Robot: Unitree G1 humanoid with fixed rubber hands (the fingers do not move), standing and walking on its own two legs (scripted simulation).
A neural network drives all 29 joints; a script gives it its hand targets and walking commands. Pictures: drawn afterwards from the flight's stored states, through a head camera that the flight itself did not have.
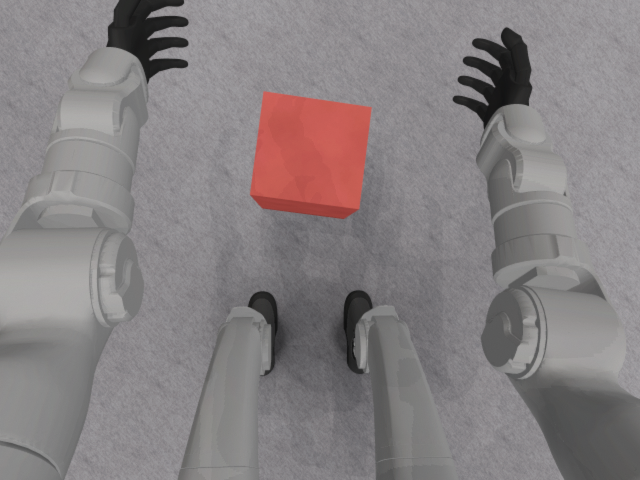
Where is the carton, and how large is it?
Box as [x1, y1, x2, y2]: [250, 91, 371, 218]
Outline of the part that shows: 264,91 250,195 263,208 344,218 358,209 371,107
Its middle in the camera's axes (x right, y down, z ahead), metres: -0.02 -0.17 +0.86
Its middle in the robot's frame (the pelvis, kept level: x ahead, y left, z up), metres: +0.53 -0.01 -0.53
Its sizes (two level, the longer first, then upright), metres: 0.210 0.200 0.250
